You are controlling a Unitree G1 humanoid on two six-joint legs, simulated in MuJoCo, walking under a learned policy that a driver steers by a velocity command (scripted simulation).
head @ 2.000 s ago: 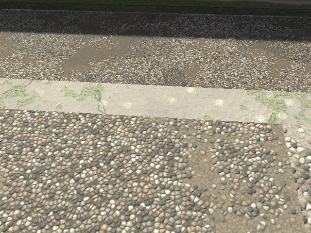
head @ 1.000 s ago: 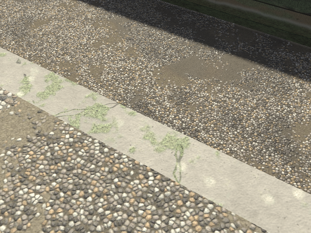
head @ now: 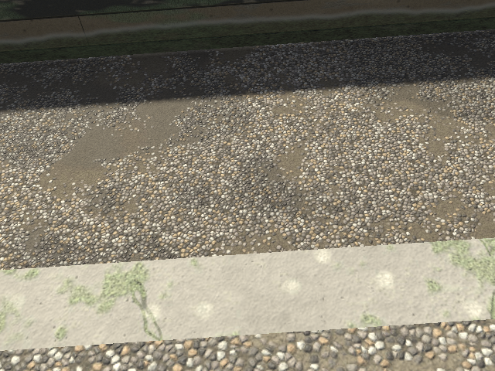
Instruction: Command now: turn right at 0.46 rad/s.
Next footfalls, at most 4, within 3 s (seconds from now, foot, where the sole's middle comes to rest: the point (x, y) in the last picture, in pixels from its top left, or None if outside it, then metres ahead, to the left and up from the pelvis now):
0.16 left None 0.06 0.15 -0.78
0.42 right None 0.00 -0.12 -0.78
1.28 right None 0.33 -0.12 -0.78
1.68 left None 0.21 0.13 -0.78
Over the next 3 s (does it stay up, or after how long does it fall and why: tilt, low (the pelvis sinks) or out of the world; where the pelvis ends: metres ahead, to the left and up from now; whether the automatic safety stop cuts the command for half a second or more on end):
stays up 0.47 0.04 -0.01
